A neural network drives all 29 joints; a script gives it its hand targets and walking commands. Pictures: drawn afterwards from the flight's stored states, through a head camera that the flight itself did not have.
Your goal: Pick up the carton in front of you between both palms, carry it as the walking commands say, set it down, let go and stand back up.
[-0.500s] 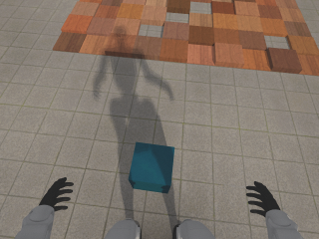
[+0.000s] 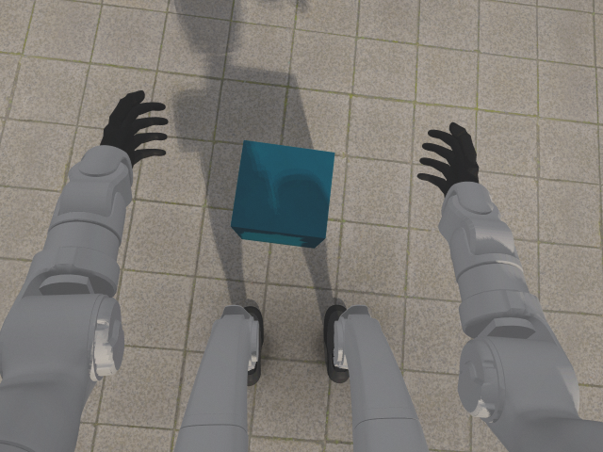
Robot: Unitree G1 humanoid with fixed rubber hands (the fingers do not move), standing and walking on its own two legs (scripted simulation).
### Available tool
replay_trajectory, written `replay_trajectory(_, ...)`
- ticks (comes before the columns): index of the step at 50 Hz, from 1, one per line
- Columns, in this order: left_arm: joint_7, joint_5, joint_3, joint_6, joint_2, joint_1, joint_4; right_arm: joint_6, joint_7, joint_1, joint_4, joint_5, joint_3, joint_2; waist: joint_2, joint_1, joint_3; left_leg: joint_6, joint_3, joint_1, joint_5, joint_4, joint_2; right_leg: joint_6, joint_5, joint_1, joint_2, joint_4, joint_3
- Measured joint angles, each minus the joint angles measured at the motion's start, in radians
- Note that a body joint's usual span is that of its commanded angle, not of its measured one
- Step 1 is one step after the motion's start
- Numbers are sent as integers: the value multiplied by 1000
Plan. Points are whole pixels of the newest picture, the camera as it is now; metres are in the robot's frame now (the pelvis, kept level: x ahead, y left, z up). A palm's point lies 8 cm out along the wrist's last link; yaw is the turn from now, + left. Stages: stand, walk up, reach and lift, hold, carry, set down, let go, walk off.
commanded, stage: reach and lift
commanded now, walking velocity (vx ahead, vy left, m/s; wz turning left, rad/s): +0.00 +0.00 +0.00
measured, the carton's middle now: (283, 200) +0.50 +0.02 -0.54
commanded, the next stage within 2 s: none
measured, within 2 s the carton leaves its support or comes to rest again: leaves its support in 1.96 s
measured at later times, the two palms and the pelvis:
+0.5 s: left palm (176, 139) +0.53 +0.20 -0.21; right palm (400, 167) +0.48 -0.18 -0.21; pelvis +0.01 +0.00 -0.08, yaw -2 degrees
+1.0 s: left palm (204, 181) +0.52 +0.19 -0.43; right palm (367, 198) +0.48 -0.18 -0.43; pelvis -0.04 -0.01 -0.27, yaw -2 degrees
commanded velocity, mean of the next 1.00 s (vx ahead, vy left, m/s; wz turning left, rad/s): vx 0.00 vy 0.00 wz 0.00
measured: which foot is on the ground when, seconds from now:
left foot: down 0.00-1.00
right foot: down 0.00-1.00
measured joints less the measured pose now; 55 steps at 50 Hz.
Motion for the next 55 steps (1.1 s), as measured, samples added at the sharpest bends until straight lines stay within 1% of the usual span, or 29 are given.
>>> replay_trajectory(6, -4, 21, 25, -6, 24, -258, 120, -4, -19, -229, 70, -36, -78, 25, 3, -14, 7, 8, -1, -150, 28, 31, -6, 7, 28, -144, -5, 26, -1)
replay_trajectory(11, -3, 75, 71, -28, 17, -378, 152, -29, -15, -326, 71, -92, -148, 53, 3, -19, 3, 12, -1, -239, 40, 32, -9, 11, 40, -231, -8, 24, 0)
replay_trajectory(14, 1, 106, 99, -49, -3, -388, 142, -56, -4, -325, 58, -119, -176, 67, 2, -14, -14, 15, 1, -278, 40, 26, -10, 13, 40, -270, -8, 18, 2)
replay_trajectory(17, 7, 129, 127, -76, -30, -362, 129, -91, 9, -299, 56, -140, -198, 82, 3, -8, -49, 16, 2, -326, 26, 42, -8, 14, 27, -318, -7, 32, 3)
replay_trajectory(20, 17, 145, 149, -104, -56, -321, 118, -129, 19, -267, 67, -157, -213, 93, 4, -1, -94, 16, 0, -394, -4, 93, -6, 14, -1, -385, -4, 82, 3)
replay_trajectory(23, 31, 147, 156, -125, -77, -282, 109, -157, 23, -243, 83, -160, -218, 96, 5, 6, -134, 13, -4, -481, -43, 178, -4, 15, -41, -473, 2, 168, 5)
replay_trajectory(25, 41, 138, 150, -135, -84, -265, 105, -169, 22, -234, 90, -149, -211, 92, 5, 9, -151, 9, -9, -547, -71, 247, -4, 17, -73, -537, 10, 237, 10)
replay_trajectory(28, 56, 107, 123, -148, -78, -256, 96, -181, 12, -232, 94, -109, -175, 75, 1, 16, -152, 2, -18, -647, -109, 361, -2, 18, -113, -635, 20, 351, 11)
replay_trajectory(35, 80, -35, 4, -151, 13, -283, 67, -172, -36, -282, 79, 22, -47, 24, -8, 18, -61, -12, -36, -831, -172, 633, 0, 10, -178, -820, 32, 626, 0)
replay_trajectory(39, 86, -102, -55, -137, 62, -339, 77, -150, -64, -334, 78, 80, 1, 0, -15, 17, 15, -19, -42, -897, -182, 762, 0, 7, -189, -887, 36, 757, -5)
replay_trajectory(42, 89, -129, -83, -127, 85, -403, 120, -134, -77, -394, 112, 104, 19, -13, -18, 16, 74, -20, -45, -928, -180, 835, 0, 7, -186, -919, 39, 831, -6)
replay_trajectory(45, 88, -145, -107, -123, 99, -476, 188, -129, -80, -465, 174, 115, 27, -24, -20, 15, 134, -20, -45, -949, -174, 891, 0, 10, -180, -940, 41, 886, -5)
replay_trajectory(51, 90, -165, -147, -142, 112, -596, 315, -153, -70, -586, 307, 124, 34, -43, -22, 12, 245, -14, -43, -980, -167, 975, -1, 18, -175, -968, 44, 969, -2)
replay_trajectory(55, 98, -182, -178, -162, 118, -640, 347, -176, -61, -635, 360, 142, 47, -63, -29, 13, 309, -10, -41, -1000, -171, 1023, -1, 24, -179, -986, 46, 1014, 1)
